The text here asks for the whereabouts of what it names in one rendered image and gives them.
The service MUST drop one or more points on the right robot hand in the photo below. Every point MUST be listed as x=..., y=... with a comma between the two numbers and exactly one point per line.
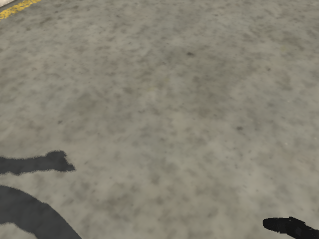
x=292, y=227

